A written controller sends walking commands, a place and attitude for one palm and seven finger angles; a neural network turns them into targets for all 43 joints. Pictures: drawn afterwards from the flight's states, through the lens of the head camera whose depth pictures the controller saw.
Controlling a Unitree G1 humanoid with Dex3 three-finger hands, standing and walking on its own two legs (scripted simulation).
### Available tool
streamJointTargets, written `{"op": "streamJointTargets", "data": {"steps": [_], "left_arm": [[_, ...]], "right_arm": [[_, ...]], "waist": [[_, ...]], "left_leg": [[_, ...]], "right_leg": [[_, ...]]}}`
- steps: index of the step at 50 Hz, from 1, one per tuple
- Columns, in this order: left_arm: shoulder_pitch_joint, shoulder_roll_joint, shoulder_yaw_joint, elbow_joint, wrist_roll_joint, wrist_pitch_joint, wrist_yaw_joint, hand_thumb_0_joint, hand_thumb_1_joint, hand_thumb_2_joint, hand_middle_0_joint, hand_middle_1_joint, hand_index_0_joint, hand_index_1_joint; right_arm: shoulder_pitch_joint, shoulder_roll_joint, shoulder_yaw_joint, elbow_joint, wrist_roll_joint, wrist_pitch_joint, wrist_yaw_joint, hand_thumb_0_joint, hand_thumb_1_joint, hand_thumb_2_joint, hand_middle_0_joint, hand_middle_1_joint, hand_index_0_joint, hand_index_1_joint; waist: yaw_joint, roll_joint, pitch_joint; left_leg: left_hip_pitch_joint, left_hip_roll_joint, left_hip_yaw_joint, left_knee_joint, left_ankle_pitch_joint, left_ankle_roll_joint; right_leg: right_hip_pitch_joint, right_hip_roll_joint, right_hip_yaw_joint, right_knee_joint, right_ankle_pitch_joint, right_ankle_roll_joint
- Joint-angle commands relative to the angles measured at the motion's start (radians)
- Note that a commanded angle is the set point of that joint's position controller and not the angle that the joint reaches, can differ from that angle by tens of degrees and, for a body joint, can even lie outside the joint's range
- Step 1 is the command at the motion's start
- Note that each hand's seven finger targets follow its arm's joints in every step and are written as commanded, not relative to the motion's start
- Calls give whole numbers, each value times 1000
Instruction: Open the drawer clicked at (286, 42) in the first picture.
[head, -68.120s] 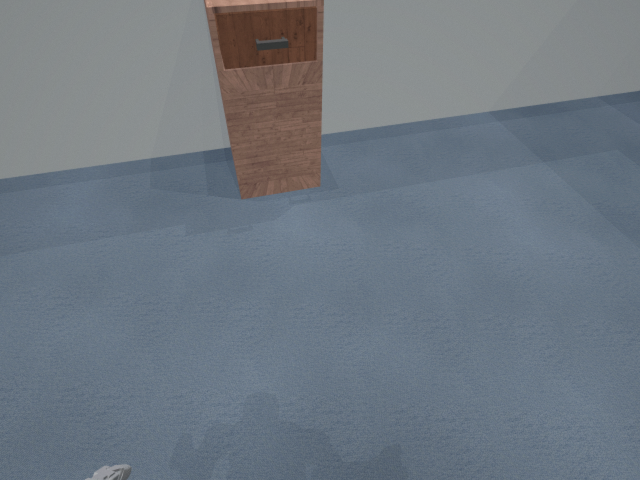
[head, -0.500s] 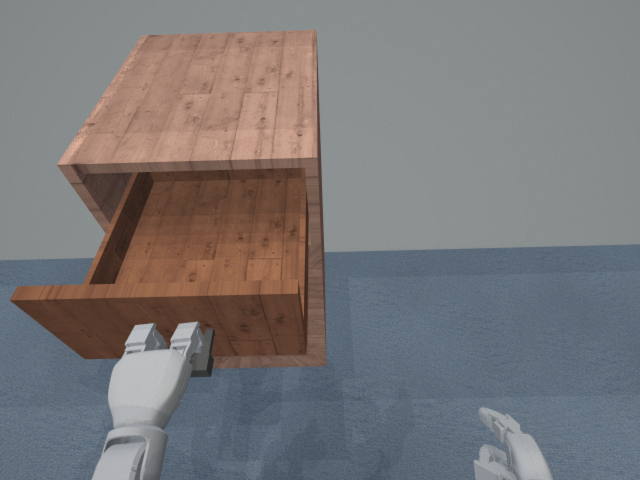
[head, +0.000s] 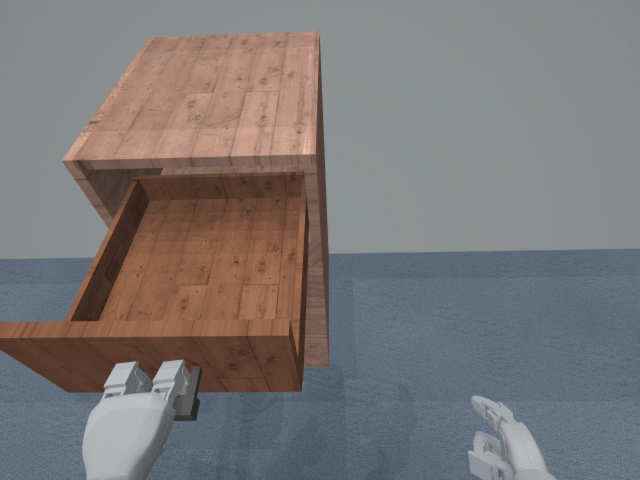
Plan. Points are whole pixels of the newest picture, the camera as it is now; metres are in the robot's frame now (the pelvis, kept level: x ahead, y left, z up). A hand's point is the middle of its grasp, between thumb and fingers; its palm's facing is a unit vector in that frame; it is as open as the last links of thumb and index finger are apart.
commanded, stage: pull the drawer open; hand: left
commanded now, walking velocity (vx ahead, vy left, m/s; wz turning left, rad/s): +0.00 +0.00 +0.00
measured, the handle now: (155, 391) +0.23 +0.23 +0.00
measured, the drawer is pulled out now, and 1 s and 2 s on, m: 0.29 0.30 0.30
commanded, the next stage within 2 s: open the thumb to release the handle in 0.46 s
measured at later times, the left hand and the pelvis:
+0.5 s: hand (150, 454) +0.16 +0.22 -0.02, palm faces -0.09 -0.11 -0.99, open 5.8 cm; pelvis +0.01 -0.01 -0.01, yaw +0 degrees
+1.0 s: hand (150, 455) +0.16 +0.22 -0.02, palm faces -0.04 -0.10 -0.99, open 11.0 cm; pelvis +0.00 -0.02 -0.01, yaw +1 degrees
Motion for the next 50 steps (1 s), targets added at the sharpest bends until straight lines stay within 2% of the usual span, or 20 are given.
{"op": "streamJointTargets", "data": {"steps": [1, 5, 7, 9, 15, 16, 17, 21, 24, 27, 28, 30, 31, 32, 35, 38, 40, 45, 48, 50], "left_arm": [[106, 122, 116, -180, -35, 3, 46, 0, 900, 900, -400, -1350, -400, -1350], [152, 148, 149, -211, -39, -12, 45, 0, 900, 900, -400, -1350, -400, -1350], [202, 145, 153, -215, -47, -26, 39, 0, 900, 900, -400, -1350, -400, -1350], [214, 146, 154, -233, -52, -36, 36, 0, 900, 900, -400, -1350, -400, -1350], [345, 154, 178, -244, -56, -57, 27, 0, 900, 900, -400, -1350, -400, -1350], [364, 140, 172, -233, -63, -60, 24, 0, 900, 900, -400, -1350, -400, -1350], [369, 152, 177, -261, -58, -65, 23, 0, 900, 900, -400, -1350, -400, -1350], [423, 144, 191, -248, -65, -83, 22, 0, 900, 900, -400, -1350, -400, -1350], [407, 142, 187, -269, -61, -94, 20, 0, 900, 900, -400, -1350, -400, -1350], [445, 141, 189, -278, -56, -107, 22, 0, 900, 900, -400, -1350, -400, -1350], [72, 161, 154, -308, -31, -101, 37, 0, 900, 900, -400, -1350, -400, -1350], [123, 177, 216, -282, -12, -104, 62, 0, 760, 840, -390, -1335, -390, -1335], [205, 158, 212, -240, -18, -105, 63, 0, 690, 810, -385, -1327, -385, -1327], [222, 165, 215, -261, -23, -103, 61, 0, 620, 780, -380, -1320, -380, -1320], [167, 172, 205, -281, -36, -87, 61, 0, 410, 690, -365, -1298, -365, -1298], [143, 169, 194, -250, -36, -68, 58, 0, 200, 600, -350, -1275, -350, -1275], [151, 177, 196, -249, -37, -64, 56, 0, 60, 540, -340, -1260, -340, -1260], [131, 174, 184, -224, -45, -58, 42, 0, -290, 390, -315, -1222, -315, -1222], [139, 164, 166, -224, -42, -63, 38, 0, -500, 300, -300, -1200, -300, -1200], [161, 176, 180, -219, -40, -63, 38, 0, -500, 300, -300, -1200, -300, -1200]], "right_arm": [[-107, -98, -35, -170, 2, -49, -2, 0, -900, -900, 200, 300, 200, 300], [-106, -99, -34, -177, -4, -55, 0, 0, -900, -900, 200, 300, 200, 300], [-109, -96, -32, -181, -5, -57, 0, 0, -900, -900, 200, 300, 200, 300], [-108, -94, -32, -183, -5, -57, 0, 0, -900, -900, 200, 300, 200, 300], [-112, -88, -28, -195, -8, -62, 11, 0, -900, -900, 200, 300, 200, 300], [-112, -82, -31, -192, -3, -60, 9, 0, -900, -900, 200, 300, 200, 300], [-112, -88, -30, -195, -8, -61, 14, 0, -900, -900, 200, 300, 200, 300], [-107, -77, -33, -188, -9, -62, 14, 0, -900, -900, 200, 300, 200, 300], [-98, -81, -35, -188, -17, -64, 20, 0, -900, -900, 200, 300, 200, 300], [-92, -84, -36, -187, -22, -71, 26, 0, -900, -900, 200, 300, 200, 300], [-80, -116, -43, -158, -35, -58, 19, 0, -900, -900, 200, 300, 200, 300], [-59, -104, -50, -162, -40, -70, 5, 0, -900, -900, 200, 300, 200, 300], [-61, -99, -50, -163, -33, -75, 0, 0, -900, -900, 200, 300, 200, 300], [-57, -104, -48, -173, -36, -75, 5, 0, -900, -900, 200, 300, 200, 300], [-50, -105, -50, -169, -31, -66, 1, 0, -900, -900, 200, 300, 200, 300], [-57, -101, -50, -162, -21, -59, -10, 0, -900, -900, 200, 300, 200, 300], [-60, -99, -42, -166, -21, -57, -8, 0, -900, -900, 200, 300, 200, 300], [-75, -93, -35, -164, -15, -54, -12, 0, -900, -900, 200, 300, 200, 300], [-81, -91, -34, -167, -13, -54, -12, 0, -900, -900, 200, 300, 200, 300], [-86, -89, -31, -174, -12, -53, -8, 0, -900, -900, 200, 300, 200, 300]], "waist": [[30, -22, -108], [40, -47, -152], [44, -57, -137], [38, -46, -122], [65, -24, -135], [59, -32, -94], [66, -22, -134], [61, -43, -111], [50, -39, -133], [58, -41, -154], [-39, -72, -115], [3, -41, -166], [16, -20, -166], [23, -35, -216], [12, -56, -248], [7, -71, -193], [16, -76, -230], [14, -93, -171], [19, -54, -147], [29, -44, -164]], "left_leg": [[152, -11, -104, -85, 282, -17], [134, -15, -97, -65, 274, -16], [116, -18, -95, -61, 265, -14], [111, -19, -101, -62, 269, -14], [93, -24, -86, -43, 272, -14], [82, -24, -89, -48, 272, -12], [92, -25, -84, -38, 286, -13], [72, -26, -90, -31, 314, -11], [84, -25, -92, -21, 333, -11], [104, -24, -90, -7, 371, -11], [73, -18, -110, 33, 311, -9], [58, -21, -101, 40, 287, -11], [71, -23, -100, 37, 307, -9], [90, -24, -97, 43, 328, -14], [93, -28, -100, 42, 340, -14], [70, -26, -97, 31, 316, -10], [87, -27, -93, 23, 333, -10], [72, -26, -91, 2, 292, -7], [74, -28, -89, -7, 268, -7], [72, -29, -88, -11, 260, -9]], "right_leg": [[48, -24, 93, -142, 333, 5], [60, -29, 113, -134, 346, 8], [66, -30, 120, -137, 357, 8], [67, -30, 120, -132, 363, 3], [78, -33, 139, -128, 388, 3], [81, -30, 131, -131, 398, 0], [80, -33, 142, -126, 413, 2], [99, -31, 137, -114, 489, 2], [78, -33, 133, -103, 501, 3], [62, -35, 136, -94, 539, 4], [-47, -45, 155, -82, 495, 13], [-23, -40, 144, -69, 451, 12], [-8, -36, 130, -64, 475, 7], [-8, -39, 141, -59, 488, 9], [20, -43, 141, -57, 520, 17], [32, -40, 120, -73, 504, 21], [55, -44, 134, -75, 527, 21], [67, -47, 134, -105, 491, 25], [67, -48, 137, -122, 451, 21], [75, -49, 142, -121, 429, 20]]}}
